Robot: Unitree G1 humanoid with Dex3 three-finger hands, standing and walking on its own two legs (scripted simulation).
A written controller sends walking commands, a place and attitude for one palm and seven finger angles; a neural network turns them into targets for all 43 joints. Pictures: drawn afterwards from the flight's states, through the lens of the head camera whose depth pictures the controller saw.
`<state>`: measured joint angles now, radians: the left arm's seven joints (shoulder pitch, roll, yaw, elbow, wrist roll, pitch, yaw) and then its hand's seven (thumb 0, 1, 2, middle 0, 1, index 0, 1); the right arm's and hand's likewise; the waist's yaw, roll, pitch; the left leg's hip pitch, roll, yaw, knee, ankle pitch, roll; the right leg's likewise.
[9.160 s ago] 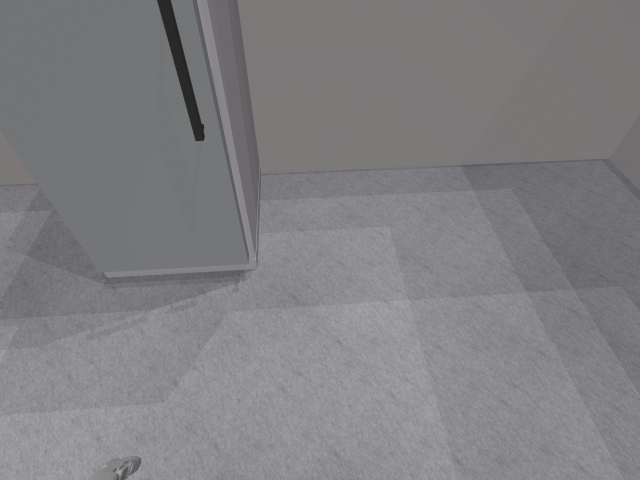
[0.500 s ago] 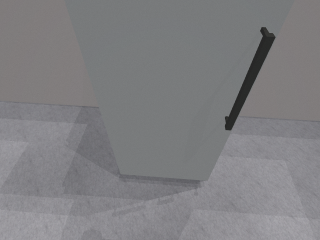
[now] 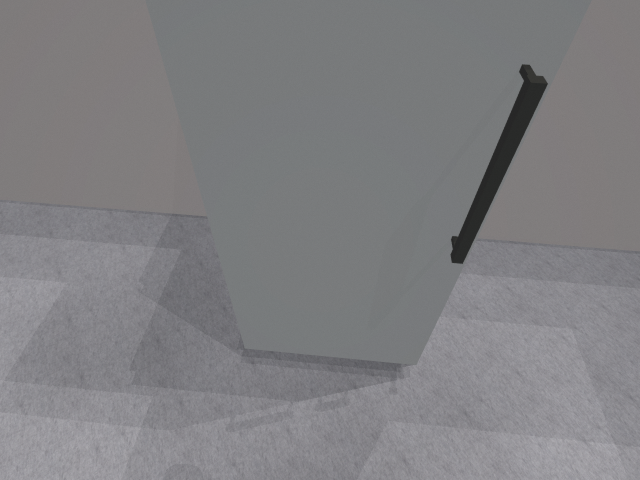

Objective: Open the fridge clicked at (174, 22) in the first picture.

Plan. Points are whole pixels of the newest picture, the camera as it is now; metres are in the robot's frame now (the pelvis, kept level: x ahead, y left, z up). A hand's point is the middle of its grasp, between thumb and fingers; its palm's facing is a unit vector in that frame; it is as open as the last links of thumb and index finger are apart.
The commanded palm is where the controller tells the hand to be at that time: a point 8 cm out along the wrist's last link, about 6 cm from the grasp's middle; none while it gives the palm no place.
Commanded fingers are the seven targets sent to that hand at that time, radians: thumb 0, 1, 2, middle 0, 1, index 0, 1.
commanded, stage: come to a stop and stand still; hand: right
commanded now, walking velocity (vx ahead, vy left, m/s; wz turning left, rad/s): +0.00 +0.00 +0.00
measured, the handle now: (485, 180) +0.55 -0.24 +0.08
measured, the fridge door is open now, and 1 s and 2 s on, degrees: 0 0 0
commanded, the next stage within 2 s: look again from close up in 0.54 s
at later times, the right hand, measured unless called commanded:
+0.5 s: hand out of the picture +0.05 -0.20 -0.17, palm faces +0.04 +0.97 -0.25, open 7.3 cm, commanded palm none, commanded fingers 0.00 -0.90 -0.90 0.20 0.30 0.20 0.30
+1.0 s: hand out of the picture +0.03 -0.17 -0.17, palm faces +0.04 +0.98 -0.21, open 7.3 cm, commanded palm none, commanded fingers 0.00 -0.90 -0.90 0.20 0.30 0.20 0.30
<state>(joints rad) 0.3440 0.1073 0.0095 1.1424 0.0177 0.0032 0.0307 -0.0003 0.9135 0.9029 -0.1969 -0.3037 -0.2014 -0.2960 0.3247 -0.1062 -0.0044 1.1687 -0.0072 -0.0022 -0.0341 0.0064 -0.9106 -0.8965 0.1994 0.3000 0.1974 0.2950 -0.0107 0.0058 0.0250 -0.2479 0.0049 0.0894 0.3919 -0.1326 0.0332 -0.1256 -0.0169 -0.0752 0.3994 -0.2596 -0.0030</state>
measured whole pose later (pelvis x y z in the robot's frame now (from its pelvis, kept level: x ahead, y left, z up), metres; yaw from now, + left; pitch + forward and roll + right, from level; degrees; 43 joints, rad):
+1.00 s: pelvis +0.03 +0.01 +0.00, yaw -1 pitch -2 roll -1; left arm 0.28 0.16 -0.01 1.13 0.02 -0.02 0.03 0.00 0.91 0.90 -0.20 -0.30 -0.20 -0.30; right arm 0.26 -0.15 0.01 1.13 -0.01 -0.03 -0.04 0.01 -0.92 -0.90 0.20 0.30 0.20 0.30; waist 0.00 -0.02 0.05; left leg -0.22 0.01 0.10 0.47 -0.23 0.05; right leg -0.06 -0.02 -0.06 0.40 -0.31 0.01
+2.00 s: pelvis +0.03 -0.01 -0.01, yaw -3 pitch +0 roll +1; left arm 0.38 0.12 0.00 1.12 0.03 -0.01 0.01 0.00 0.91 0.90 -0.20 -0.30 -0.20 -0.30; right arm 0.31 -0.16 -0.04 1.08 -0.02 0.00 -0.03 0.01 -0.91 -0.90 0.20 0.30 0.20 0.30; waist -0.02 0.03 0.02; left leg -0.25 0.03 0.13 0.50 -0.25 0.03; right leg -0.17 -0.02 -0.08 0.51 -0.33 -0.02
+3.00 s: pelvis +0.08 -0.05 +0.00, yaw -2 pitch -1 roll -1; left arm 0.29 0.21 0.00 0.99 0.02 -0.01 0.01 0.00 0.93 0.90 -0.20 -0.30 -0.20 -0.30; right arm 0.30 -0.18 0.02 1.06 -0.01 0.00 -0.02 0.01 -0.91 -0.90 0.20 0.30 0.20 0.30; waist -0.01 -0.06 0.02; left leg -0.27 0.04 0.03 0.50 -0.22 0.00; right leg -0.15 0.01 -0.11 0.43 -0.27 -0.02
